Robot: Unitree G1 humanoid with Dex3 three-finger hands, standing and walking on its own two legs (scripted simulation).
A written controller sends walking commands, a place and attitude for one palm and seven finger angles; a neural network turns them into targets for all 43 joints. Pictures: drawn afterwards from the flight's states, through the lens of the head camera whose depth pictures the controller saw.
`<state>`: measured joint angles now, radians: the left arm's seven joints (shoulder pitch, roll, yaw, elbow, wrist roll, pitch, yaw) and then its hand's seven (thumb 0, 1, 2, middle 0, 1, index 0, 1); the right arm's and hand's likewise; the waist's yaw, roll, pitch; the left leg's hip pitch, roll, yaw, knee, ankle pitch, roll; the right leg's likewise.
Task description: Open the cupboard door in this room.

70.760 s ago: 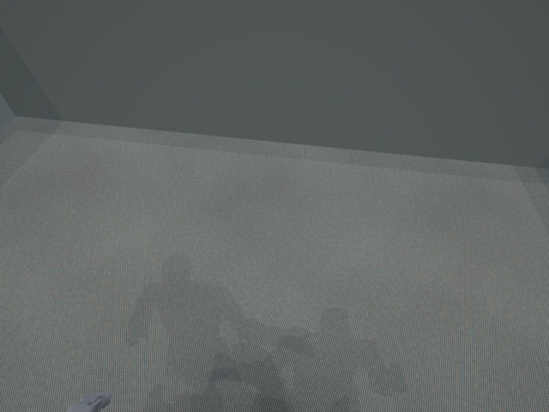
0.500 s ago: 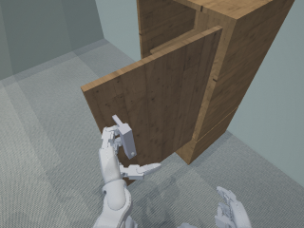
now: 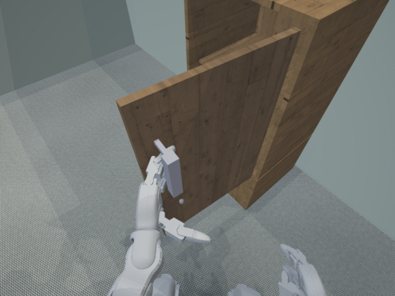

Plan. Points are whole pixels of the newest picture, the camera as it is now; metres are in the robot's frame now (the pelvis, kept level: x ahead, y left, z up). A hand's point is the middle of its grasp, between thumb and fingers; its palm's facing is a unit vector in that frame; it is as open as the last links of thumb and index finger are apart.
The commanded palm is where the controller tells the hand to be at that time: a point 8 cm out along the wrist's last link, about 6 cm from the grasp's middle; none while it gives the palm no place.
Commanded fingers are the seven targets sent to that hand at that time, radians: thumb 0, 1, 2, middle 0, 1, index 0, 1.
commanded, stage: slide the hand sideways off the handle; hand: left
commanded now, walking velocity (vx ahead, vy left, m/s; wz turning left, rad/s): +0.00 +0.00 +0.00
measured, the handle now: (167, 168) +0.35 +0.08 +0.06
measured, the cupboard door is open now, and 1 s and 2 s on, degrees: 85 88 88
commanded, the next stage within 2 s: draw the hand back to the body in 1.08 s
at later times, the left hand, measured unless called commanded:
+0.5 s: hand (170, 223) +0.24 +0.06 +0.06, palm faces -0.09 -1.00 +0.02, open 16.3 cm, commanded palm +0.22 +0.12 +0.05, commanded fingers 0.00 -0.50 0.30 -0.15 -0.30 -0.15 -0.30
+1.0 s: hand (144, 244) +0.21 +0.10 +0.06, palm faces -0.06 -1.00 -0.01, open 16.3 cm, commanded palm +0.18 +0.17 +0.05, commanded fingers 0.00 -0.50 0.30 -0.15 -0.30 -0.15 -0.30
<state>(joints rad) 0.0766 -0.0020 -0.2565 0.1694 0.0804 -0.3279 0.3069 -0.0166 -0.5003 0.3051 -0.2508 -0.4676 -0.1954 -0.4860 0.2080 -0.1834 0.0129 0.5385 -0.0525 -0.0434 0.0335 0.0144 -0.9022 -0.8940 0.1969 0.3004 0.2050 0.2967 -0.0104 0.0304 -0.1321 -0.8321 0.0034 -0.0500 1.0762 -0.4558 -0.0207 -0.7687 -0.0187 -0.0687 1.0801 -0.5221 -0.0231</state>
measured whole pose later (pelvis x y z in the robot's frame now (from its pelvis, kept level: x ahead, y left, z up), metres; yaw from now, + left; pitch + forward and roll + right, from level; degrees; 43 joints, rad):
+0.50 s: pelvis +0.01 +0.01 -0.01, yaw -1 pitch +13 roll -1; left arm 0.36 0.06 -0.27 -0.11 0.00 -0.33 0.12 -0.02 -0.51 0.30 -0.16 -0.31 -0.17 -0.31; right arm 0.24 -0.19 0.03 0.40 -0.02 -0.02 0.02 0.02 -0.90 -0.89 0.20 0.30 0.20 0.30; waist -0.01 0.03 -0.12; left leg -0.84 0.01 -0.02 1.12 -0.50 0.00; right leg -0.78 -0.02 -0.04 1.12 -0.55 0.00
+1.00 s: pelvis +0.01 +0.00 -0.02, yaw -1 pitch +14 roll -1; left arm 0.59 0.13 -0.12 -0.26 -0.11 -0.40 -0.05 -0.02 -0.50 0.30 -0.15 -0.31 -0.16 -0.31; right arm 0.25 -0.22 0.00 0.38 -0.01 -0.04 -0.01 0.02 -0.90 -0.89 0.20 0.30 0.20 0.30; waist 0.00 0.04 -0.15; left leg -0.90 0.01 -0.04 1.18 -0.53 -0.02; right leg -0.84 -0.01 -0.06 1.18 -0.59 -0.02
